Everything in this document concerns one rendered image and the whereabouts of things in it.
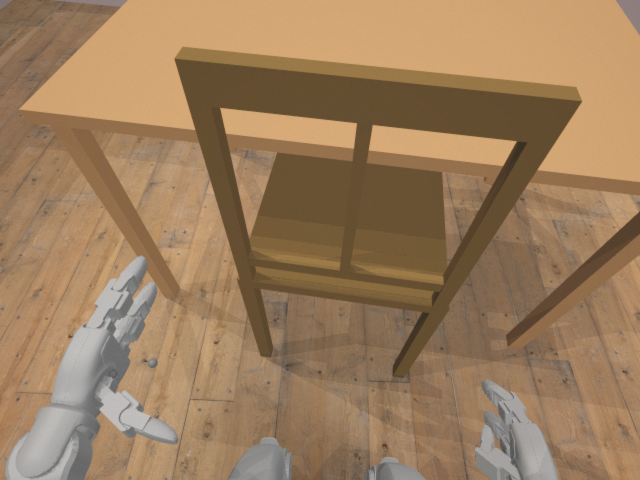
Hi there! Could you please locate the right robot hand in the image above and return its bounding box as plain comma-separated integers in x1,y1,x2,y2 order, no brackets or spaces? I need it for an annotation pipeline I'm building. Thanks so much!
475,379,558,480

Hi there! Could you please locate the left robot thigh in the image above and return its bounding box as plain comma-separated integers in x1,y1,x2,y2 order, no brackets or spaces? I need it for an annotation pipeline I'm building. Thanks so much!
227,444,292,480

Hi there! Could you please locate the table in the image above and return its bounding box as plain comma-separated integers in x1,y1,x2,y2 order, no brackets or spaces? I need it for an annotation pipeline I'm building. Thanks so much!
19,0,640,349

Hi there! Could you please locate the left robot forearm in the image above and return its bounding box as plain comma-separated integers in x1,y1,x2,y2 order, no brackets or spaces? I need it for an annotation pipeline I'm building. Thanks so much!
5,404,100,480

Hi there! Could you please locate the chair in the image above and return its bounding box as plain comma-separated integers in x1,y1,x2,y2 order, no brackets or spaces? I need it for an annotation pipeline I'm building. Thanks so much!
174,47,582,378

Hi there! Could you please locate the left robot hand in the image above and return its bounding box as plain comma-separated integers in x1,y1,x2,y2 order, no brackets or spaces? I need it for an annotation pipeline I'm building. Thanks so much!
51,256,178,444

